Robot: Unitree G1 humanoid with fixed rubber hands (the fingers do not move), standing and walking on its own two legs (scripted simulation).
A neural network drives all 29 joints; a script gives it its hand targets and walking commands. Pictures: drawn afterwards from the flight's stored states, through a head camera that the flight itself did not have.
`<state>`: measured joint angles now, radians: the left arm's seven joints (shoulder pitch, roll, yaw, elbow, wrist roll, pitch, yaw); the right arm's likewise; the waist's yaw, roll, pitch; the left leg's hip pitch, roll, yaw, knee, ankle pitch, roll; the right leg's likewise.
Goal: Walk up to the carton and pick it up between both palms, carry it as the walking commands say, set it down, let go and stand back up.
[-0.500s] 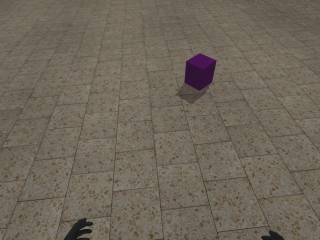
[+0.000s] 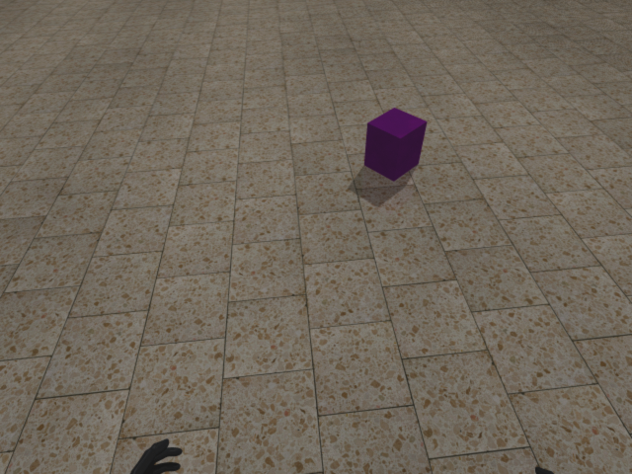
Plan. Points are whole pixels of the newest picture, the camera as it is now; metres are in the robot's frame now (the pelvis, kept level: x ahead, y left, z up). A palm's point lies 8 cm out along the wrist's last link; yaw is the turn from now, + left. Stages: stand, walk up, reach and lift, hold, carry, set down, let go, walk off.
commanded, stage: stand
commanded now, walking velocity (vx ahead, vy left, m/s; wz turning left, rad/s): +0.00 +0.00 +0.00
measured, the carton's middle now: (394, 144) +1.74 -0.32 -0.63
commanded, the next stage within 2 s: walk up in 0.30 s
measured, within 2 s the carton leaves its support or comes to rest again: neither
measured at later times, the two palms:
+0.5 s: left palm out of the picture +0.10 +0.27 -0.10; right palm out of the picture +0.07 -0.28 -0.11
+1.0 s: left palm out of the picture +0.10 +0.31 -0.11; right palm out of the picture +0.13 -0.20 -0.10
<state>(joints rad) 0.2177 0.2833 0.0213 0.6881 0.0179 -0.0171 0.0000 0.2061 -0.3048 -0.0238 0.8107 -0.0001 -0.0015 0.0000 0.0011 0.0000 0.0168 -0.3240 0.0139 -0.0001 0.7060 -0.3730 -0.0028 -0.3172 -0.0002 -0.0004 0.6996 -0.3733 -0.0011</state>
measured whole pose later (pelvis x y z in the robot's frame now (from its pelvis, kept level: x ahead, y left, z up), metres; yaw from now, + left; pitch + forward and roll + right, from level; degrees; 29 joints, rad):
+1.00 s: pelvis +0.07 +0.05 +0.02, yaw +4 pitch -5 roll -2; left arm 0.30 0.27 0.05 0.89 0.04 0.01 -0.04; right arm 0.30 -0.21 -0.01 0.91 0.00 -0.01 0.02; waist -0.01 -0.01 0.03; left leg -0.12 0.07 0.04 0.54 -0.34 0.00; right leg -0.31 -0.05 -0.04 0.97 -0.43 0.01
